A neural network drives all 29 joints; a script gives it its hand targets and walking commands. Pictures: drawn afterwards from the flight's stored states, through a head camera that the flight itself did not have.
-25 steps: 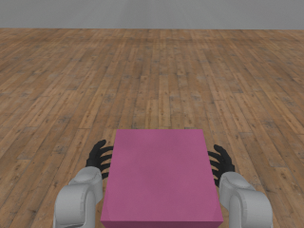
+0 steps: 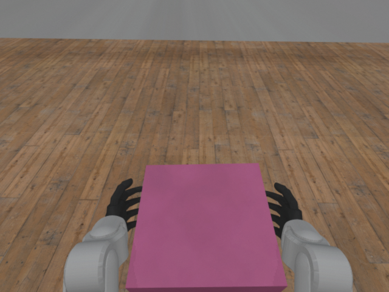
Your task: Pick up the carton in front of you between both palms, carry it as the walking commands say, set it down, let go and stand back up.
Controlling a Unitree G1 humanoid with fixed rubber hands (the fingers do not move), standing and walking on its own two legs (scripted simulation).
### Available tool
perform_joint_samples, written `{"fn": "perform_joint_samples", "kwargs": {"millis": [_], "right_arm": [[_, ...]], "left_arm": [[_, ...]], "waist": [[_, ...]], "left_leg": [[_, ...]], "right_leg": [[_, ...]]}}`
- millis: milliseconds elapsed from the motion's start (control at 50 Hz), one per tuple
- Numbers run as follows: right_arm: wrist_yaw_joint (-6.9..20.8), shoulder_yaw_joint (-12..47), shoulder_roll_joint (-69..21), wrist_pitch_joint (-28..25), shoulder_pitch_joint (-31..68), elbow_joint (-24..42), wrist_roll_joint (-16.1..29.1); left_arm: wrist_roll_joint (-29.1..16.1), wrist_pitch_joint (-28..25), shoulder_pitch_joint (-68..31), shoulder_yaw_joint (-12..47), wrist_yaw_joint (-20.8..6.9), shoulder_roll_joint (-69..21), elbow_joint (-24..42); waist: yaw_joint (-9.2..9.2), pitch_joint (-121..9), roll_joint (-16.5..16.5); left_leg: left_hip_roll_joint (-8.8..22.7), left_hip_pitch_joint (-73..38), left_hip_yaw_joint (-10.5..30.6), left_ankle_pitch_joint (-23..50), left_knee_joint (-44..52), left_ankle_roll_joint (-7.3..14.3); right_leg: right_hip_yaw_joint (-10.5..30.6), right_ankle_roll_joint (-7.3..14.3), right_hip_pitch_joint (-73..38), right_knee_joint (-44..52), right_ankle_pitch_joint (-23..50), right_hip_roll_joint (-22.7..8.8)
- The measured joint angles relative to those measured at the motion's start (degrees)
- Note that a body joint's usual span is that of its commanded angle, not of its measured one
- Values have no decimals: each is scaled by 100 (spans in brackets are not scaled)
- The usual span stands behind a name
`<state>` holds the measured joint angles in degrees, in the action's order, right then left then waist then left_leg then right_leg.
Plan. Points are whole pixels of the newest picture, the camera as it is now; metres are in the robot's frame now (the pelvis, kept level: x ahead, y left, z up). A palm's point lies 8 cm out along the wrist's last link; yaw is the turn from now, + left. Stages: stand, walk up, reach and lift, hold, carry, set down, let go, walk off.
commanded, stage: carry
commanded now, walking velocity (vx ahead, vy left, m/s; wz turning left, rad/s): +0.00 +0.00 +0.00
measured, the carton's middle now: (203, 243) +0.24 +0.00 +0.03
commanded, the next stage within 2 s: hold in 1.66 s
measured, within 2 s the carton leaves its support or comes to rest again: neither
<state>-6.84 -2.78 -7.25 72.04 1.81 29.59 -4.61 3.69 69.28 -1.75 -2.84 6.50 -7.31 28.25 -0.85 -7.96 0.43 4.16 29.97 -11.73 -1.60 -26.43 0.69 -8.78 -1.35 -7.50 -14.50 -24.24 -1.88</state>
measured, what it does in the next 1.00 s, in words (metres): walks ahead: left foot, then right foot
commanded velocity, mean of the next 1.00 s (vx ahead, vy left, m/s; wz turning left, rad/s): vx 0.00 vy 0.00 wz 0.00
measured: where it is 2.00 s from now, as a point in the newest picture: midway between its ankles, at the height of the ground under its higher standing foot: outside the picture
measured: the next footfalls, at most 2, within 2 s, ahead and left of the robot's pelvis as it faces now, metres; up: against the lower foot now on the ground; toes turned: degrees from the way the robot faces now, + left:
left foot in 0.02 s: +0.20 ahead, +0.11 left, +0.00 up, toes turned +4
right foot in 0.40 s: +0.31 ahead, -0.10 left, +0.00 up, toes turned +13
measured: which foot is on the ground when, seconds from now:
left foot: up 0.00-0.00, down 0.02-1.00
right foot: down 0.00-0.04, up 0.06-0.38, down 0.40-1.00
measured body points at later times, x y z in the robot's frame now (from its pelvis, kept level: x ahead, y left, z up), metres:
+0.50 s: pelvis +0.23 +0.00 +0.01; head +0.20 -0.01 +0.46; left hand +0.48 +0.15 +0.12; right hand +0.48 -0.15 +0.11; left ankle +0.16 +0.10 -0.72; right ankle +0.28 -0.10 -0.72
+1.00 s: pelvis +0.25 +0.00 +0.01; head +0.22 -0.01 +0.46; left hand +0.51 +0.16 +0.07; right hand +0.52 -0.14 +0.06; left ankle +0.16 +0.10 -0.72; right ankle +0.28 -0.10 -0.72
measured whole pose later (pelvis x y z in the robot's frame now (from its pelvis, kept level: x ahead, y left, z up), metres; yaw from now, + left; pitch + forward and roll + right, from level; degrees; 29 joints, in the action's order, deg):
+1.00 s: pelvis +0.25 +0.00 +0.01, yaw +2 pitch +3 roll +0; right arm -4.3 -3.0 -7.2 60.1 2.9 12.3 -9.0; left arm 8.5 58.1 -2.8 -4.1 3.7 -7.3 11.8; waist -0.1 -7.6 1.1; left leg 3.7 9.0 -8.6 -23.2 -29.8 -0.8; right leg -11.3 1.7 19.6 -31.7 -14.6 -3.4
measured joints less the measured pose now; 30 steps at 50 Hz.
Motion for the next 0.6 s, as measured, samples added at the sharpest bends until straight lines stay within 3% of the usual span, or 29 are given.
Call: {"fn": "perform_joint_samples", "kwargs": {"millis": [20, 60, 100, 140, 180, 280, 400, 460, 600], "right_arm": [[0, 3, -2, -15, 33, -83, 7], [0, 5, -5, -105, 141, -404, 7], [2, -14, -7, -168, 177, -574, 15], [8, -48, -9, -266, 98, -562, 39], [18, -70, -10, -384, 5, -458, 60], [51, -71, -13, -588, -178, -181, 92], [53, 27, -10, -417, -149, 49, 59], [52, -45, 0, -203, 2, -80, 27], [42, -119, -3, -4, 268, -515, -64]], "left_arm": [[9, 11, -23, -30, 0, 4, -35], [21, 15, -111, -139, 2, 9, -228], [41, 5, -158, -179, 1, 6, -347], [61, -52, -161, -125, 1, 6, -379], [69, -150, -144, -51, 1, 5, -337], [90, -304, -55, 87, 1, 1, -113], [60, -144, -3, 49, 3, 2, 196], [66, -65, -64, 31, 7, 1, 5], [70, 17, -251, -119, -12, -1, -469]], "waist": [[22, 21, -89], [97, 126, -252], [113, 312, -218], [105, 464, -186], [108, 562, -162], [96, 529, -191], [84, 312, -295], [103, 127, 11], [114, -73, 284]], "left_leg": [[-93, -166, -95, 62, 61, 157], [-169, -146, -189, -263, -362, 420], [-135, -342, -182, -492, -298, 463], [-132, -666, -174, -440, 73, 333], [-147, -977, -148, -420, 430, 363], [-191, -1502, -48, -569, 835, 300], [-324, -1951, 0, -1265, 406, 103], [-153, -2055, 98, -1578, 43, -26], [37, -2142, 257, -2007, -88, -190]], "right_leg": [[35, -44, 83, -534, -305, -121], [249, -21, 900, -2524, -251, -325], [558, 35, 1873, -4314, -167, -167], [577, 72, 2606, -4942, 56, -128], [495, 45, 3064, -4594, 265, -172], [393, -42, 3467, -2685, 713, -203], [81, -68, 2918, -936, 2116, -270], [-53, 265, 2700, -1067, 1708, -145], [-227, 332, 2616, -1303, 1223, -11]]}}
